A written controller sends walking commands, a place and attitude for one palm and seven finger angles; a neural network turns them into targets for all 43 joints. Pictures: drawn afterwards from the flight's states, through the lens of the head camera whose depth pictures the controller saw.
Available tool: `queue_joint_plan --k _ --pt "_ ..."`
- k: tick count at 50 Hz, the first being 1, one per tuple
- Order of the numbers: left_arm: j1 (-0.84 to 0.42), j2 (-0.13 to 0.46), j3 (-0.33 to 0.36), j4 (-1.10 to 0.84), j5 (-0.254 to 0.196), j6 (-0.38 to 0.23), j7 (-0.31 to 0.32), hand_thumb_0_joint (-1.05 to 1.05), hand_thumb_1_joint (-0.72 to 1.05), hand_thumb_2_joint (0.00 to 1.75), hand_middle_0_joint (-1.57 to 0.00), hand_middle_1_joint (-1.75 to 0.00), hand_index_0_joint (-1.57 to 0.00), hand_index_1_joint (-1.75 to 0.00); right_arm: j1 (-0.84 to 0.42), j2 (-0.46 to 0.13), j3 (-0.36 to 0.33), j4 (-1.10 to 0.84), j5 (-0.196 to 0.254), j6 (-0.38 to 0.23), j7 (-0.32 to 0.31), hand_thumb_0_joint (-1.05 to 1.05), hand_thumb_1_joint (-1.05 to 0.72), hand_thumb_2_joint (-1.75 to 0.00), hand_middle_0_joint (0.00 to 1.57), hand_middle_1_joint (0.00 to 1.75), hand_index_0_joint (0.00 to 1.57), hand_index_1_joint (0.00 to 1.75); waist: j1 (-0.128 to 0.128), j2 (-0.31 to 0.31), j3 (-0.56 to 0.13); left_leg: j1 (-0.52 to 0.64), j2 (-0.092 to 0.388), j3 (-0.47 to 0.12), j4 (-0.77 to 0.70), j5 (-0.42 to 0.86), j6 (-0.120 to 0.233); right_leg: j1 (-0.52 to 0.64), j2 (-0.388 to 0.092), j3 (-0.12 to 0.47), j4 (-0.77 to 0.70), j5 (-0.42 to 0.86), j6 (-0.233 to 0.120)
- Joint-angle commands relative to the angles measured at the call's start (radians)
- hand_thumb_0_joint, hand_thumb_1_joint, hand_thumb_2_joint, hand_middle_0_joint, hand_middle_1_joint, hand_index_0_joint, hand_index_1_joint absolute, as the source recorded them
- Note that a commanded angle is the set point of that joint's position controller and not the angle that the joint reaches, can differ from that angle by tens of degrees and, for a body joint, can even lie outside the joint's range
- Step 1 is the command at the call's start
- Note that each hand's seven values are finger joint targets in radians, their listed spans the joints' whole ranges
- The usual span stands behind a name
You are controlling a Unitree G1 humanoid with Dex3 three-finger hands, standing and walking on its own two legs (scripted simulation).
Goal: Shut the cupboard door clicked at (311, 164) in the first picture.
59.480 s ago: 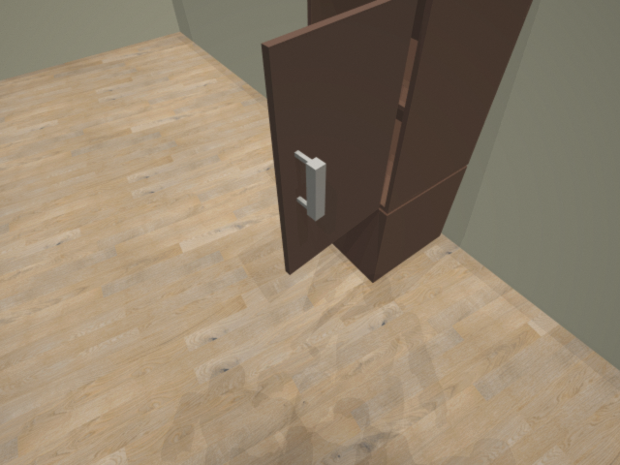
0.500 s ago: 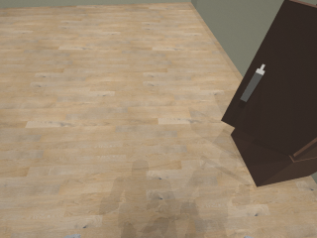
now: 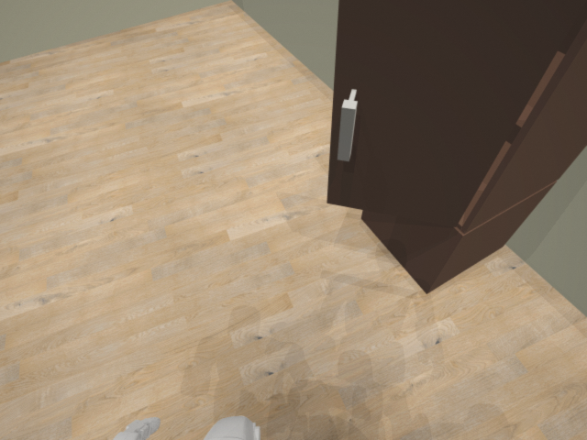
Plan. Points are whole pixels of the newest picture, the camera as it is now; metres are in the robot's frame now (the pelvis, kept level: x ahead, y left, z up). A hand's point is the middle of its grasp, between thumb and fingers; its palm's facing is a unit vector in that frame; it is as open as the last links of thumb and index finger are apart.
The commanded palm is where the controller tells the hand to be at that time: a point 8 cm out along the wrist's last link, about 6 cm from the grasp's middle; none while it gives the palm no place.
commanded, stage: turn to face it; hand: left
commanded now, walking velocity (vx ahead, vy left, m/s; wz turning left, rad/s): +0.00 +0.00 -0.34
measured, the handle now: (348, 125) +0.72 -0.08 -0.03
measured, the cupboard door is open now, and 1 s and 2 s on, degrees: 45 45 45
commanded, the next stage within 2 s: take the last steps up to it in 0.26 s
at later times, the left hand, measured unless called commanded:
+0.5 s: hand out of the picture +0.13 +0.20 -0.16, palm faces -0.15 -0.97 -0.21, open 7.4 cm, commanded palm none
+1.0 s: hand (226, 437) +0.15 +0.13 -0.20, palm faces -0.21 -0.97 -0.12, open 7.4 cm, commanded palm none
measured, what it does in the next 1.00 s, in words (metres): walks ahead: left foot, then right foot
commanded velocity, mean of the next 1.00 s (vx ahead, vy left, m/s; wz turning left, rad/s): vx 0.17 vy -0.07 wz -0.17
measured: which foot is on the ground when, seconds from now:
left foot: up 0.00-0.20, down 0.22-0.58, up 0.60-0.92, down 0.94-1.00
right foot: down 0.00-0.22, up 0.24-0.56, down 0.58-0.94, up 0.96-1.00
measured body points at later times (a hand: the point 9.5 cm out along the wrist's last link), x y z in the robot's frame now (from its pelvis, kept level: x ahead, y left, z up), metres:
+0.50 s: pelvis +0.02 +0.01 +0.00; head +0.05 +0.02 +0.45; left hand +0.14 +0.25 -0.14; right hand +0.02 -0.23 -0.14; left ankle +0.03 +0.14 -0.74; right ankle -0.02 -0.11 -0.70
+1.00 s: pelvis +0.14 -0.04 -0.02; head +0.17 -0.02 +0.43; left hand +0.16 +0.18 -0.19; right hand +0.15 -0.30 -0.14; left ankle +0.22 +0.04 -0.74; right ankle +0.00 -0.11 -0.70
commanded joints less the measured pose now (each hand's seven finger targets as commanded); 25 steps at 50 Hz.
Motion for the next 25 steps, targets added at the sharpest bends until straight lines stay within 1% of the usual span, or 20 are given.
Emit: queue_joint_plan --k 1,4,6,7,8,9,10,11,12,13,14,15,16,17,18,19,20,21,24,25 --pt "0.038 0.204 0.052 -0.047 0.002 -0.025 0.012 0.00 0.90 0.90 -0.20 -0.30 -0.20 -0.30 -0.004 -0.046 -0.011 -0.075 0.002 -0.037 0.002 0.00 -0.90 -0.90 0.20 0.30 0.20 0.30 0.029 -0.154 -0.149 -0.035 -0.020 -0.017 -0.118 0.026 -0.006 0.161 -0.233 0.255 -0.178 0.414 -0.155" --pt "0.057 0.204 0.057 -0.038 0.003 -0.023 0.013 0.00 0.90 0.90 -0.20 -0.30 -0.20 -0.30 -0.017 -0.042 -0.009 -0.080 0.005 -0.042 -0.002 0.00 -0.90 -0.90 0.20 0.30 0.20 0.30 0.038 -0.180 -0.153 -0.017 -0.034 -0.019 -0.217 0.015 -0.002 0.183 -0.232 0.292 -0.167 0.449 -0.166" --pt "0.051 0.203 0.061 -0.030 0.006 -0.022 0.017 0.00 0.90 0.90 -0.20 -0.30 -0.20 -0.30 -0.007 -0.036 -0.006 -0.077 0.009 -0.049 -0.006 0.00 -0.90 -0.90 0.20 0.30 0.20 0.30 0.035 -0.178 -0.161 0.037 -0.038 -0.020 -0.328 0.011 0.005 0.183 -0.243 0.313 -0.140 0.487 -0.167" --pt "0.038 0.207 0.061 -0.031 0.004 -0.019 0.018 0.00 0.90 0.90 -0.20 -0.30 -0.20 -0.30 0.021 -0.032 -0.004 -0.067 0.010 -0.051 -0.009 0.00 -0.90 -0.90 0.20 0.30 0.20 0.30 0.018 -0.165 -0.160 0.091 -0.047 -0.015 -0.402 0.050 0.009 0.157 -0.233 0.309 -0.124 0.474 -0.154" --pt "0.019 0.200 0.060 -0.031 -0.001 -0.017 0.018 0.00 0.90 0.90 -0.20 -0.30 -0.20 -0.30 0.059 -0.029 -0.003 -0.052 0.010 -0.055 -0.012 0.00 -0.90 -0.90 0.20 0.30 0.20 0.30 -0.001 -0.165 -0.159 0.172 -0.052 -0.014 -0.507 0.132 0.014 0.110 -0.209 0.303 -0.099 0.437 -0.125" --pt "0.005 0.184 0.056 -0.031 -0.007 -0.013 0.016 0.00 0.90 0.90 -0.20 -0.30 -0.20 -0.30 0.097 -0.036 -0.003 -0.035 0.009 -0.062 -0.014 0.00 -0.90 -0.90 0.20 0.30 0.20 0.30 -0.020 -0.141 -0.150 0.288 -0.049 -0.007 -0.632 0.245 0.021 0.028 -0.176 0.279 -0.068 0.365 -0.083" --pt "0.028 0.137 0.046 -0.039 -0.012 -0.008 0.014 0.00 0.90 0.90 -0.20 -0.30 -0.20 -0.30 0.108 -0.087 -0.009 -0.031 0.002 -0.072 -0.017 0.00 -0.90 -0.90 0.20 0.30 0.20 0.30 -0.013 0.003 -0.157 0.396 0.068 -0.125 -0.727 0.320 0.063 -0.085 -0.085 0.225 0.014 0.212 -0.031" --pt "0.059 0.090 0.035 -0.041 -0.015 -0.005 0.005 0.00 0.90 0.90 -0.20 -0.30 -0.20 -0.30 0.115 -0.165 -0.022 -0.040 -0.007 -0.073 -0.017 0.00 -0.90 -0.90 0.20 0.30 0.20 0.30 -0.004 0.231 -0.147 0.398 0.260 -0.322 -0.759 0.445 0.157 -0.159 0.021 0.097 0.167 -0.107 0.023" --pt "0.040 0.101 0.036 -0.056 -0.009 -0.006 0.003 0.00 0.90 0.90 -0.20 -0.30 -0.20 -0.30 0.118 -0.174 -0.020 -0.051 -0.015 -0.068 -0.023 0.00 -0.90 -0.90 0.20 0.30 0.20 0.30 -0.015 0.203 -0.106 0.337 0.348 -0.385 -0.789 0.521 0.245 -0.186 0.031 0.056 0.335 -0.314 0.041" --pt "0.012 0.105 0.040 -0.048 0.000 0.005 0.005 0.00 0.90 0.90 -0.20 -0.30 -0.20 -0.30 0.117 -0.164 -0.016 -0.039 -0.020 -0.073 -0.030 0.00 -0.90 -0.90 0.20 0.30 0.20 0.30 -0.020 0.228 -0.094 0.310 0.333 -0.369 -0.798 0.574 0.247 -0.205 0.014 0.085 0.466 -0.315 0.051" --pt "0.020 0.111 0.049 -0.036 -0.001 0.008 0.001 0.00 0.90 0.90 -0.20 -0.30 -0.20 -0.30 0.087 -0.134 -0.009 -0.043 -0.020 -0.072 -0.033 0.00 -0.90 -0.90 0.20 0.30 0.20 0.30 0.003 0.206 -0.075 0.295 0.294 -0.303 -0.780 0.612 0.240 -0.217 -0.003 0.091 0.541 -0.272 0.056" --pt "0.025 0.106 0.048 -0.024 -0.003 0.008 -0.004 0.00 0.90 0.90 -0.20 -0.30 -0.20 -0.30 0.065 -0.111 -0.003 -0.049 -0.019 -0.074 -0.034 0.00 -0.90 -0.90 0.20 0.30 0.20 0.30 0.016 0.159 -0.072 0.302 0.255 -0.231 -0.759 0.660 0.235 -0.218 -0.013 0.079 0.561 -0.236 0.061" --pt "0.030 0.092 0.043 -0.019 -0.004 0.006 -0.009 0.00 0.90 0.90 -0.20 -0.30 -0.20 -0.30 0.053 -0.101 0.001 -0.049 -0.017 -0.076 -0.033 0.00 -0.90 -0.90 0.20 0.30 0.20 0.30 0.023 0.132 -0.085 0.326 0.235 -0.176 -0.738 0.714 0.233 -0.216 -0.022 0.054 0.534 -0.222 0.065" --pt "0.025 0.081 0.040 -0.015 -0.005 0.009 -0.011 0.00 0.90 0.90 -0.20 -0.30 -0.20 -0.30 0.061 -0.099 -0.002 -0.043 -0.018 -0.076 -0.033 0.00 -0.90 -0.90 0.20 0.30 0.20 0.30 0.017 0.133 -0.101 0.352 0.218 -0.137 -0.725 0.748 0.227 -0.199 -0.021 0.042 0.501 -0.214 0.069" --pt "0.025 0.071 0.036 -0.014 -0.008 0.012 -0.010 0.00 0.90 0.90 -0.20 -0.30 -0.20 -0.30 0.064 -0.100 -0.005 -0.035 -0.017 -0.074 -0.032 0.00 -0.90 -0.90 0.20 0.30 0.20 0.30 0.015 0.135 -0.110 0.353 0.213 -0.112 -0.720 0.727 0.228 -0.171 -0.022 0.027 0.453 -0.209 0.070" --pt "0.020 0.065 0.032 -0.012 -0.007 0.013 -0.013 0.00 0.90 0.90 -0.20 -0.30 -0.20 -0.30 0.082 -0.106 -0.009 -0.025 -0.019 -0.071 -0.029 0.00 -0.90 -0.90 0.20 0.30 0.20 0.30 0.002 0.141 -0.119 0.362 0.217 -0.107 -0.728 0.650 0.222 -0.156 -0.020 0.006 0.414 -0.200 0.069" --pt "0.011 0.059 0.030 -0.012 -0.005 0.014 -0.017 0.00 0.90 0.90 -0.20 -0.30 -0.20 -0.30 0.097 -0.113 -0.015 -0.016 -0.021 -0.069 -0.026 0.00 -0.90 -0.90 0.20 0.30 0.20 0.30 -0.010 0.143 -0.112 0.353 0.231 -0.113 -0.751 0.508 0.221 -0.148 -0.020 -0.014 0.380 -0.200 0.066" --pt "-0.010 0.062 0.028 -0.016 -0.001 0.012 -0.023 0.00 0.90 0.90 -0.20 -0.30 -0.20 -0.30 0.118 -0.116 -0.020 -0.008 -0.023 -0.068 -0.023 0.00 -0.90 -0.90 0.20 0.30 0.20 0.30 -0.024 0.115 -0.098 0.344 0.240 -0.140 -0.771 0.379 0.222 -0.138 -0.019 -0.026 0.333 -0.206 0.060" --pt "-0.022 0.056 0.029 -0.016 0.004 0.004 -0.043 0.00 0.90 0.90 -0.20 -0.30 -0.20 -0.30 0.113 -0.156 -0.038 0.013 -0.025 -0.069 -0.017 0.00 -0.90 -0.90 0.20 0.30 0.20 0.30 -0.031 0.143 -0.075 0.305 0.260 -0.149 -0.802 0.083 0.208 -0.086 -0.013 -0.062 0.182 -0.189 0.045" --pt "-0.010 0.059 0.031 -0.009 0.005 0.001 -0.047 0.00 0.90 0.90 -0.20 -0.30 -0.20 -0.30 0.112 -0.157 -0.042 0.019 -0.024 -0.069 -0.015 0.00 -0.90 -0.90 0.20 0.30 0.20 0.30 -0.024 0.133 -0.066 0.268 0.260 -0.149 -0.798 0.021 0.198 -0.035 -0.005 -0.071 0.123 -0.155 0.040"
